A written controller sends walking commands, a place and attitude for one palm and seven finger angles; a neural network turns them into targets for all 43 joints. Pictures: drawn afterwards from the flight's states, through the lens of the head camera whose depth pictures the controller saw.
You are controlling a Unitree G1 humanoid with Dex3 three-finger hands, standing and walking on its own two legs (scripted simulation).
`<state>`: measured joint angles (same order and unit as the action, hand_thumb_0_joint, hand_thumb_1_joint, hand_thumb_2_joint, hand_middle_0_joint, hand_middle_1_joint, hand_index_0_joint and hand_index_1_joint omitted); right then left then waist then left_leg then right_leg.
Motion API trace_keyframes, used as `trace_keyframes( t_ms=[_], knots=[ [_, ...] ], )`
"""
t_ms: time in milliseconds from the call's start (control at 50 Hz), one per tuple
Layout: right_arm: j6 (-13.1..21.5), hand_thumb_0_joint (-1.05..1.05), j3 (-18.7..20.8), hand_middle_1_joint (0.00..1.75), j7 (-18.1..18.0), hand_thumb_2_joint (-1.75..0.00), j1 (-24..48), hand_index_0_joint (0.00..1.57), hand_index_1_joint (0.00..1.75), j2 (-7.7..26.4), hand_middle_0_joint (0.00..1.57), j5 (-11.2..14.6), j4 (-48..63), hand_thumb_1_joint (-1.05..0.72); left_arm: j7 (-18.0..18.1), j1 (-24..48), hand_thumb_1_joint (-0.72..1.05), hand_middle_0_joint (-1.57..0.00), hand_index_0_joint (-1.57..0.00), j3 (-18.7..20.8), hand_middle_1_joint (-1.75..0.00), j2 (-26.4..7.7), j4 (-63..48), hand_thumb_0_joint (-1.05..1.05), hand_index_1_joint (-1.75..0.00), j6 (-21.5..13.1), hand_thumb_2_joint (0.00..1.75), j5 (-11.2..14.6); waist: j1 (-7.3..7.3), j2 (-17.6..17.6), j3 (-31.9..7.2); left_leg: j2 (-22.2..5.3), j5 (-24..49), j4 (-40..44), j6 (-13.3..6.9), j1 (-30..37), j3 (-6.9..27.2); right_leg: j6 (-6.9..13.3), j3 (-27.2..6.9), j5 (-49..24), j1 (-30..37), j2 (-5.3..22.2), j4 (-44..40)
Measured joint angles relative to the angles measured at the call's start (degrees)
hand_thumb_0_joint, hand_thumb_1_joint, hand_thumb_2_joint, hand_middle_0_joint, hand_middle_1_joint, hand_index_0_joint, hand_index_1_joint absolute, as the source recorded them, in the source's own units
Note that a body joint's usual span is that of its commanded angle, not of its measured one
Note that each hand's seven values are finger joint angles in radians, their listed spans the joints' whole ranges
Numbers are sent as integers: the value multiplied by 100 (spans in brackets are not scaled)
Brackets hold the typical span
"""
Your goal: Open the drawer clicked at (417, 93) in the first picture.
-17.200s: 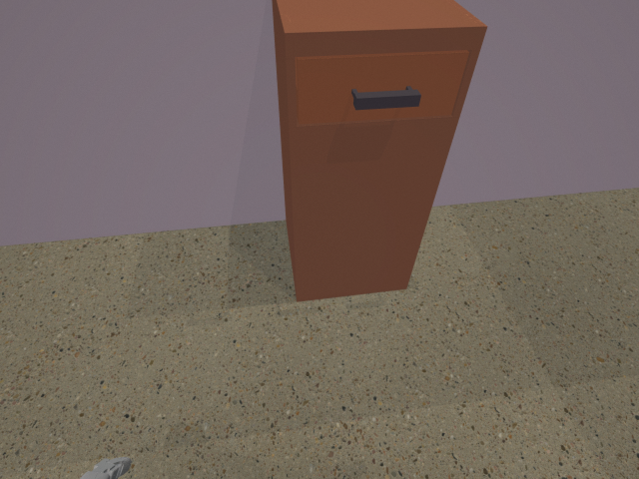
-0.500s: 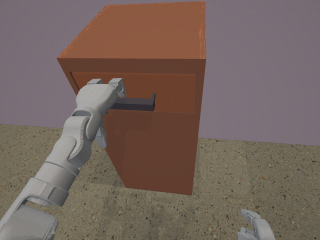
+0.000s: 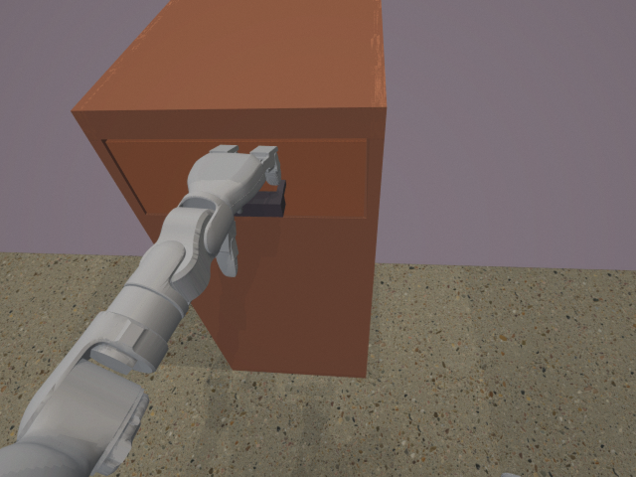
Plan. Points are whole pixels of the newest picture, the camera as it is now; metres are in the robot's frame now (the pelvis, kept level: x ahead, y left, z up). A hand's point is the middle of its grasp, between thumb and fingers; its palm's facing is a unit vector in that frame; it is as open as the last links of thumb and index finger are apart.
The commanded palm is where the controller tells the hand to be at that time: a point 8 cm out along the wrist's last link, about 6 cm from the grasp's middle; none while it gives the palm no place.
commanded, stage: move the hooked fingers above the handle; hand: left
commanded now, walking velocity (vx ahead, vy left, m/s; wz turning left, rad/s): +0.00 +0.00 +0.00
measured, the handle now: (238, 194) +0.51 +0.15 +0.07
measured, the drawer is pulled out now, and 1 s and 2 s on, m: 0.00 0.00 0.00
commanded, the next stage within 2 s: none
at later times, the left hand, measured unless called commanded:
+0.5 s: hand (225, 185) +0.45 +0.14 +0.13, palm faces -0.02 -0.02 -1.00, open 13.5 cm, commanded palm +0.43 +0.16 +0.18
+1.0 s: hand (266, 163) +0.47 +0.08 +0.16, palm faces +0.16 -0.05 -0.99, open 13.4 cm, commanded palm +0.44 +0.16 +0.19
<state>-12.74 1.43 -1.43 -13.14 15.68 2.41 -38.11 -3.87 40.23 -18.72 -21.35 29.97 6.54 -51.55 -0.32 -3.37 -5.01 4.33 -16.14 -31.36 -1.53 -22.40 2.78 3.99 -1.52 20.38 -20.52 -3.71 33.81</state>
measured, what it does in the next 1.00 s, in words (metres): stands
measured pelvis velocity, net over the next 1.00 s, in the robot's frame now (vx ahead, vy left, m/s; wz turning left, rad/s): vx -0.01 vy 0.01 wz -0.06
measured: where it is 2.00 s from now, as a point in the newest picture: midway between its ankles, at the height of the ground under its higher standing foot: outside the picture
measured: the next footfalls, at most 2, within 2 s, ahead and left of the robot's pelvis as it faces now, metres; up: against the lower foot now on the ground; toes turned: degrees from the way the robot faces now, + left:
none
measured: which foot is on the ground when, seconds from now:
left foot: down 0.00-1.00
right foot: down 0.00-1.00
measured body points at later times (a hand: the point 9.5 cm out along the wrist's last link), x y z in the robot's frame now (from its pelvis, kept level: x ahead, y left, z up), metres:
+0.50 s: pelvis -0.02 -0.01 +0.01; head +0.00 -0.04 +0.45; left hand +0.45 +0.14 +0.19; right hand +0.07 -0.26 -0.13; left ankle -0.01 +0.11 -0.73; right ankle -0.04 -0.07 -0.73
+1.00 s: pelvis -0.01 +0.01 +0.00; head +0.00 -0.03 +0.45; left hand +0.45 +0.08 +0.21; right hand +0.08 -0.22 -0.14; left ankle -0.01 +0.11 -0.73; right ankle -0.04 -0.07 -0.73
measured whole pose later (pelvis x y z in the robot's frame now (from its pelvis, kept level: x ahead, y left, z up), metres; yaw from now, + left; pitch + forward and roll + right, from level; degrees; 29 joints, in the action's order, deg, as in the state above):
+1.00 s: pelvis -0.01 +0.01 +0.00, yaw -3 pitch +8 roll +1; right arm -12.6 -2.1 -1.9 -11.7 12.5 3.3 -40.7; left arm 11.4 52.6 -15.4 -15.1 47.8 9.8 -56.4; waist -2.3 -3.8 -7.3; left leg 3.3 -14.7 -30.0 -2.0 -23.7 -0.6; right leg 3.1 -4.8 18.2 -23.0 -4.4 33.2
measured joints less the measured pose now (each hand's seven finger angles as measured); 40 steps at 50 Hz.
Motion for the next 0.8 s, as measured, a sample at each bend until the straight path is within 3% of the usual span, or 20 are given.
trace_keyframes(
  t_ms=[60, 120, 200, 240, 300, 360, 460, 560, 640, 720, 800],
  knots=[
    [95, 1, 23, 30, -33, -90, 41, 20, 29, -34, 20, -10, -35, -91, 259, 155, -49, -32, -31, -72, -120, 223, 222, -1, -120, -461, 30, -31, -66, 49, 9, -2, -20, -70, -5, -70, -36, -6, -29, 14, -84, -3, 80],
    [173, 1, -15, 30, -60, -90, 112, 20, 29, -111, 20, -28, -50, -91, 794, 316, -49, -32, -32, 226, -120, 292, 516, 0, -120, -672, 30, -182, -166, 88, -21, -40, -25, -103, -4, -170, -145, -9, -132, -3, -231, -38, 152],
    [183, 0, -98, 30, -90, -90, 107, 20, 29, -194, 20, 2, -108, -91, 1375, 578, -49, -42, -32, 406, -126, 214, 935, 0, -120, -497, 30, -309, -212, 74, -75, -102, 3, -60, 5, -231, -268, -15, -255, -71, -338, -95, 133],
    [117, 0, -147, 30, -83, -90, 108, 20, 29, -206, 20, 24, -172, -91, 1522, 693, -49, -46, -32, 397, -129, 289, 1184, 0, -121, -183, 30, -459, -215, 41, -105, -122, 36, -6, 8, -218, -305, -20, -295, -117, -340, -111, 85],
    [-1, 0, -236, 30, -143, -90, 130, 20, 29, -220, 20, 70, -232, -91, 1515, 772, -49, -46, -35, 383, -129, 345, 1356, -1, -125, 125, 30, -473, -238, -3, -116, -146, 103, 126, 6, -108, -360, -30, -357, -192, -261, -129, -17],
    [-95, 0, -314, 30, -243, -89, 159, 20, 29, -239, 20, 121, -219, -90, 1288, 850, -49, -44, -37, 473, -127, 341, 1548, -1, -127, 382, 30, -412, -298, -6, -107, -162, 179, 277, 13, 49, -400, -29, -403, -260, -141, -140, -116],
    [-97, 1, -364, 30, -395, -89, 133, 20, 29, -215, 20, 167, -38, -90, 843, 873, -49, -38, -37, 750, -123, 21, 1924, 0, -127, 509, 30, -423, -376, 48, -72, -201, 262, 407, 46, 193, -400, 5, -407, -343, -10, -172, -230],
    [67, 0, -187, 30, -411, -89, -97, 20, 29, -79, 20, 129, 166, -90, 391, 524, -49, -34, -34, 865, -121, -473, 1807, 0, -124, 113, 30, -409, -285, 114, -27, -208, 276, 370, 62, 149, -279, 38, -283, -369, 19, -176, -287],
    [271, 0, 85, 30, -344, -89, -333, 20, 29, 62, 20, 84, 133, -90, 209, 159, -49, -33, -33, 382, -120, -552, 1007, -1, -122, -409, 30, -214, -75, 123, 44, -142, 231, 225, 46, 88, -73, 38, -72, -311, 83, -118, -282],
    [440, 0, 202, 30, -256, -90, -283, 20, 29, 140, 20, 66, -78, -90, 434, 195, -49, -32, -32, -106, -120, -251, 545, -1, -121, -925, 30, -51, 11, 100, 108, -41, 158, 23, 12, -4, 89, 1, 103, -203, 79, -31, -165],
    [516, 0, 136, 30, -105, -90, -23, 20, 29, 61, 20, 78, -209, -91, 1024, 535, -49, -32, -32, -188, -120, 155, 724, -1, -121, -957, 30, -91, -76, 78, 50, -3, 113, -76, -19, -142, 33, -36, 58, -142, -90, 6, -19]
  ],
)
